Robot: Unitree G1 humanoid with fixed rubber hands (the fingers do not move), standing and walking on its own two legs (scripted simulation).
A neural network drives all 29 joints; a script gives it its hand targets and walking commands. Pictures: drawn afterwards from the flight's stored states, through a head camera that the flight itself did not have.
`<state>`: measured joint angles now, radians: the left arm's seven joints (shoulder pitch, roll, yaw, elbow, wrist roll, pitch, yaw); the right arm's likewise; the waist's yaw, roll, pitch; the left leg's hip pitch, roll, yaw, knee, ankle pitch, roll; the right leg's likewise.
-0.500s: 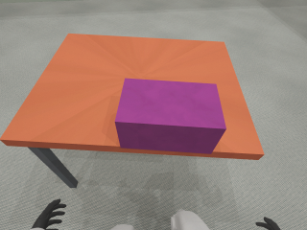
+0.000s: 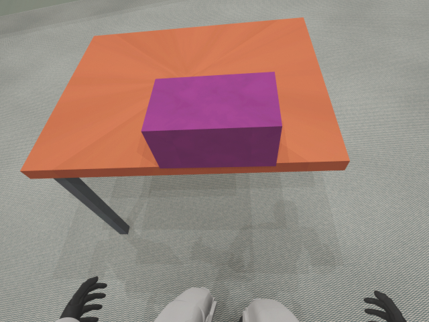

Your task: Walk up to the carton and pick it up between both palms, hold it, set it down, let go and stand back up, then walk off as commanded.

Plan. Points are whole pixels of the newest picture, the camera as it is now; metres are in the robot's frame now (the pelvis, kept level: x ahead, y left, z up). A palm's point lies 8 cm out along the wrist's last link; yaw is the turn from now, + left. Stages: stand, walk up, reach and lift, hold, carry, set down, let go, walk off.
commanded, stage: walk off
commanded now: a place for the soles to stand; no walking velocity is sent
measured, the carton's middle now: (215, 122) +0.56 +0.03 -0.04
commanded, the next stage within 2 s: none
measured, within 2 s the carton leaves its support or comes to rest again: neither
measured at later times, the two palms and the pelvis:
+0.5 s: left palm out of the picture +0.00 +0.33 -0.11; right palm out of the picture -0.09 -0.27 -0.13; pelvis -0.13 +0.04 -0.02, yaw +2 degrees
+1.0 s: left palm out of the picture -0.14 +0.30 -0.09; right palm out of the picture -0.15 -0.30 -0.13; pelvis -0.26 +0.01 -0.01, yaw -1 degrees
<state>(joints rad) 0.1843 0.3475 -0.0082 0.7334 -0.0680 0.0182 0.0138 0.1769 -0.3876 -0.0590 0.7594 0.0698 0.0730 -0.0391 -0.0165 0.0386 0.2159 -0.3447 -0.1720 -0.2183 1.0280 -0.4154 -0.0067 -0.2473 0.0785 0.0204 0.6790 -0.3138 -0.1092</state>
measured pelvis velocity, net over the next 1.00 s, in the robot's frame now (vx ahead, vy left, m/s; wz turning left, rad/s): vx -0.26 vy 0.01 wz -0.02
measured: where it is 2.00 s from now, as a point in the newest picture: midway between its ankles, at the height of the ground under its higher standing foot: outside the picture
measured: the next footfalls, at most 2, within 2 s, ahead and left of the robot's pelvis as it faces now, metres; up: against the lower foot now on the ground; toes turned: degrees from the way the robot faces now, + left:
left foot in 0.48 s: -0.09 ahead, +0.17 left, +0.00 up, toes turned -6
right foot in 0.86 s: -0.21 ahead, -0.06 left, +0.00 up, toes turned +5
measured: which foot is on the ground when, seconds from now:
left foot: up 0.00-0.46, down 0.48-0.86, up 0.88-1.00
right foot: down 0.00-0.50, up 0.52-0.84, down 0.86-1.00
